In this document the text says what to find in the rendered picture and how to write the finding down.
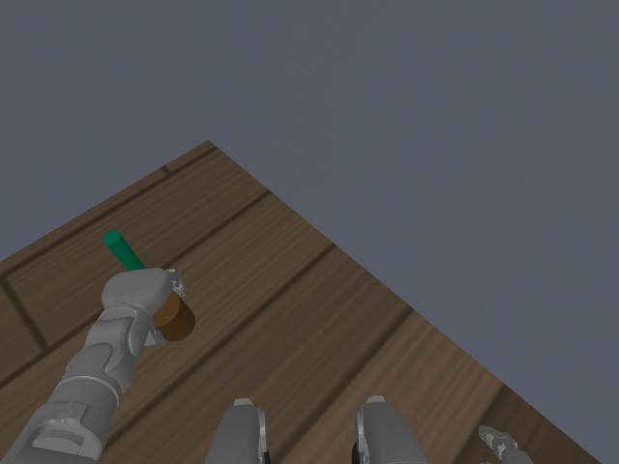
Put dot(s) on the right robot hand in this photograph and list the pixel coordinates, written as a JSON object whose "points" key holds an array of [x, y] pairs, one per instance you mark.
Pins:
{"points": [[503, 446]]}

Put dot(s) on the left robot arm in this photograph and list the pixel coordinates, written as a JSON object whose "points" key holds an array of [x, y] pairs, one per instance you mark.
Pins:
{"points": [[74, 425]]}

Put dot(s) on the left robot hand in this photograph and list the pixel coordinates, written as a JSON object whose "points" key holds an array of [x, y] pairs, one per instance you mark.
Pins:
{"points": [[148, 289]]}

